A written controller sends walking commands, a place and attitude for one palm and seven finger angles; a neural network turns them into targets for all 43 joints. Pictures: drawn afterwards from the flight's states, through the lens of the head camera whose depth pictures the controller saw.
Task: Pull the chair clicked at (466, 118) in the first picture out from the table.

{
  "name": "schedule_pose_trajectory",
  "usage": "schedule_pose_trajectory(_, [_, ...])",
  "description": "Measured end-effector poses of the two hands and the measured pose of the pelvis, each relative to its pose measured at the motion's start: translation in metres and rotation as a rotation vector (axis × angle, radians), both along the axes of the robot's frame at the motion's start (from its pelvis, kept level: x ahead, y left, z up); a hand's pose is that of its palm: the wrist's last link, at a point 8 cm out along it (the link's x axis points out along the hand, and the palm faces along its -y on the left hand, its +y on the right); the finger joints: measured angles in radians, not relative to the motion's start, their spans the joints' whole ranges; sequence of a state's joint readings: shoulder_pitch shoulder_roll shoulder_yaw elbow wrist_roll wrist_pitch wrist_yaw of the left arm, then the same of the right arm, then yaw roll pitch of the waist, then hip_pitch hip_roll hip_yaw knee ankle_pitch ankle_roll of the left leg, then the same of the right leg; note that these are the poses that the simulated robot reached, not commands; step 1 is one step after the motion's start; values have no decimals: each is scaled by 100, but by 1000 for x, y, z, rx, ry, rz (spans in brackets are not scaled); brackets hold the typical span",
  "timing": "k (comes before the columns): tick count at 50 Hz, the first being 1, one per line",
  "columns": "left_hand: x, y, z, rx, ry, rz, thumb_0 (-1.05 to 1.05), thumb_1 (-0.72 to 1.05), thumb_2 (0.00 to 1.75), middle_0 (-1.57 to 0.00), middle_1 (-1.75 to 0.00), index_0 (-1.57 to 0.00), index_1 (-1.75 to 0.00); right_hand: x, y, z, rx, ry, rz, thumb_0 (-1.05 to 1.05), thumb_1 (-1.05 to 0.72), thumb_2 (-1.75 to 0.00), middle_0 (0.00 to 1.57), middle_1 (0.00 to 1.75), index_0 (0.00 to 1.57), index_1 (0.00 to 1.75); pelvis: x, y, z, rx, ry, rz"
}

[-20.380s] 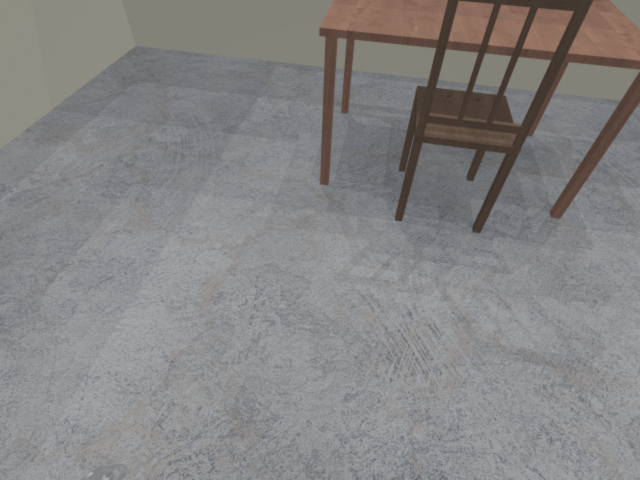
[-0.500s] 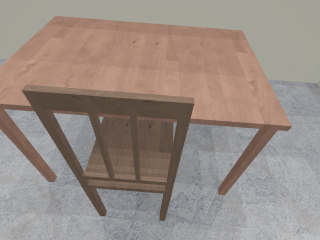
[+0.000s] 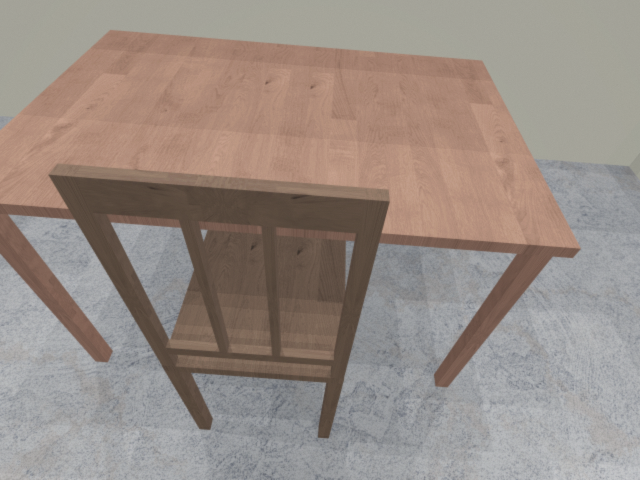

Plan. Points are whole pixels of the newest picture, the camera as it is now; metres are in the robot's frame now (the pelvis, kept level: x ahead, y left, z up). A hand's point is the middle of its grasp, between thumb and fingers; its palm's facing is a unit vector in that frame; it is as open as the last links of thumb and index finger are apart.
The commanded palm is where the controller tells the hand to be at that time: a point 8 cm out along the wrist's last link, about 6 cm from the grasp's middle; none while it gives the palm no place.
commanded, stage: shuffle to correct the standing spot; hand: left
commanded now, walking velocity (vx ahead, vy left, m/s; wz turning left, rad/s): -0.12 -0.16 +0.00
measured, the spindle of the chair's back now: (210, 295) +0.39 +0.20 -0.06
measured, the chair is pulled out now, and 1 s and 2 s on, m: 0.00 0.00 0.00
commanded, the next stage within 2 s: come to a stop and stand still in 0.26 s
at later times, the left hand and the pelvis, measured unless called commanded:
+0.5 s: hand out of the picture +0.00 +0.10 -0.19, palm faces -0.03 -0.96 -0.26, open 7.4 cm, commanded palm none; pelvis -0.04 -0.10 -0.01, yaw -2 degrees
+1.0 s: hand out of the picture -0.05 +0.11 -0.19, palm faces +0.03 -0.98 -0.22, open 7.4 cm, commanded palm none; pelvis -0.07 -0.09 +0.00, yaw +0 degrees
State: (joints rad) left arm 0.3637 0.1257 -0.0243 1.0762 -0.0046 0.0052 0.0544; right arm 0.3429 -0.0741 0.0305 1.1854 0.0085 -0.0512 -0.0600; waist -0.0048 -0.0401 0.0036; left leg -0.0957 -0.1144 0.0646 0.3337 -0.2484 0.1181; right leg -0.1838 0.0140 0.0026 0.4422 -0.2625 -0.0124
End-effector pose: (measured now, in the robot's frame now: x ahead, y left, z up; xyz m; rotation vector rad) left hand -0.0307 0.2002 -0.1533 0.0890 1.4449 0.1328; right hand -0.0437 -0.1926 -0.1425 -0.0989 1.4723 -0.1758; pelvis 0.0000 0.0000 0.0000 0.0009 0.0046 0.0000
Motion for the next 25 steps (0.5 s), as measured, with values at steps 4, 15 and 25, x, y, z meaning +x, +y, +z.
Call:
schedule_pose_trajectory(4, [-1,2,0,18,13,-6,1,91,90,-20,-30,-20,-30,-3,-4,-3,-2,5,-14,0,-91,-90,20,30,20,30,-5,-4,-2,13,5,-2])
schedule_pose_trajectory(15, [10,-4,4,79,-8,-32,1,91,90,-20,-30,-20,-30,7,-56,2,-43,-19,-20,1,-91,-90,20,30,21,30,-22,-39,0,-26,18,-24])
schedule_pose_trajectory(25, [31,-56,0,124,-110,-92,1,91,90,-20,-30,-20,-30,14,-151,-12,-81,-88,-32,1,-91,-90,20,30,20,30,-39,-104,-15,6,9,-43])
